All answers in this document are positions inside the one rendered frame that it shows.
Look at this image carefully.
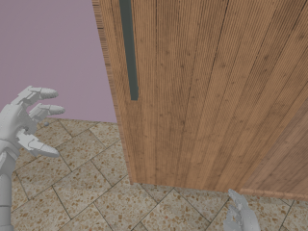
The wardrobe door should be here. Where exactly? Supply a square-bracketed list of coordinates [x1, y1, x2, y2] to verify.
[99, 0, 308, 193]
[242, 97, 308, 195]

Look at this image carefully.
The left robot forearm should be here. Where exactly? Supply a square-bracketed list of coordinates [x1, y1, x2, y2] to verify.
[0, 139, 20, 231]

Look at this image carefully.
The right robot hand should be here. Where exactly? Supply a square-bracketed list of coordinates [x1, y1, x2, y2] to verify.
[223, 189, 261, 231]

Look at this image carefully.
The left robot hand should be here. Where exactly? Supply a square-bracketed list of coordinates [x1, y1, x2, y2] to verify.
[0, 86, 65, 158]

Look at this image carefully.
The handle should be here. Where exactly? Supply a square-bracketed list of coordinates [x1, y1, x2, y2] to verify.
[118, 0, 139, 101]

